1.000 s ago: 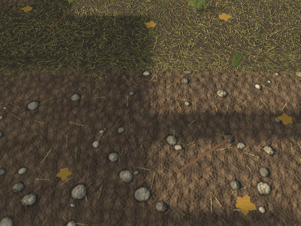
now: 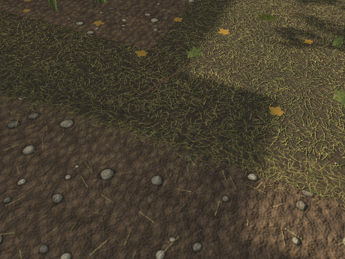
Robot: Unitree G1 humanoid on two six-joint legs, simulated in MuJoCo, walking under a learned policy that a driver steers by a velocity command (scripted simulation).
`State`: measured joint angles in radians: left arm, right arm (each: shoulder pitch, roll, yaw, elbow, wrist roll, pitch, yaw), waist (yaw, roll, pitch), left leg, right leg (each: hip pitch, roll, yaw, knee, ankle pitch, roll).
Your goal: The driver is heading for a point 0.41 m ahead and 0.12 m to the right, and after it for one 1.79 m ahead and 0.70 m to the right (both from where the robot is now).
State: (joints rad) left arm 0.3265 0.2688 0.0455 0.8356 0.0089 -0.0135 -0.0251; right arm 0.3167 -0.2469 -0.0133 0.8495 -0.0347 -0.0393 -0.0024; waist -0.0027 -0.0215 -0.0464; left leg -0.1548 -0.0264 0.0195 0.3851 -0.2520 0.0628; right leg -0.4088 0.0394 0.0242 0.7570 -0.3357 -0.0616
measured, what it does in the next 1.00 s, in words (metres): walks ahead, turning right: right foot, then left foot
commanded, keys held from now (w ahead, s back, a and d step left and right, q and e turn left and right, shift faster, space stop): w+e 0.38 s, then e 0.56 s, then no key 0.06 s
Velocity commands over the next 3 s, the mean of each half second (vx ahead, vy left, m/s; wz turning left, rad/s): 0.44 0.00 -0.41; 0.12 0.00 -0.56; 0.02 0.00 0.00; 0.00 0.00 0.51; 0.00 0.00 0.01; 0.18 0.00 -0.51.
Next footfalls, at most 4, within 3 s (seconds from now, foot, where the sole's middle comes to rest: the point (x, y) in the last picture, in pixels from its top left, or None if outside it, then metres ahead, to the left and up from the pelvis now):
0.36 right None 0.30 -0.15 -0.78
0.88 left None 0.50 -0.05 -0.78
1.28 right None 0.31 -0.19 -0.78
1.64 left None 0.40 0.01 -0.78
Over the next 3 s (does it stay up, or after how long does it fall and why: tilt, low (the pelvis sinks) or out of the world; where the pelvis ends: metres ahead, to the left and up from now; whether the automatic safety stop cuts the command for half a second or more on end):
stays up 0.36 -0.08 0.00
